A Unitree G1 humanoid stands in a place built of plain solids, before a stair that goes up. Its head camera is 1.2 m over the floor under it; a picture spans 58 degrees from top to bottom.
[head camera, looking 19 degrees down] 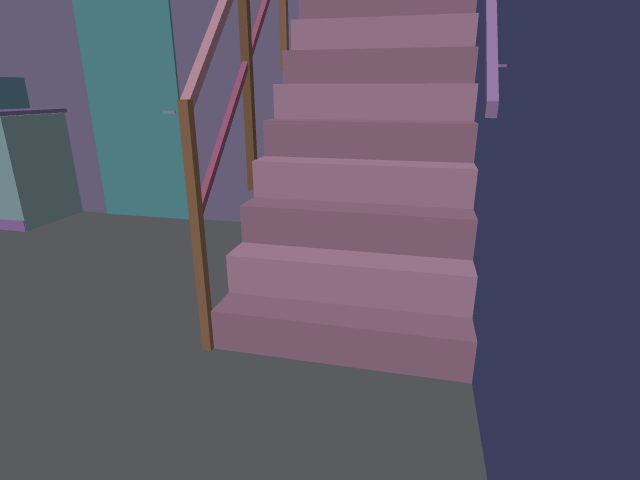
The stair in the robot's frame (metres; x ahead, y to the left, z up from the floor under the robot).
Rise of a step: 0.21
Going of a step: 0.21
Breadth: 1.21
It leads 13 degrees to the right of straight ahead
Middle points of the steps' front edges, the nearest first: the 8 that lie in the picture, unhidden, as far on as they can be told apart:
1.71 -0.07 0.21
1.91 -0.11 0.41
2.11 -0.16 0.62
2.31 -0.20 0.83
2.51 -0.25 1.04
2.72 -0.30 1.24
2.92 -0.34 1.45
3.12 -0.39 1.66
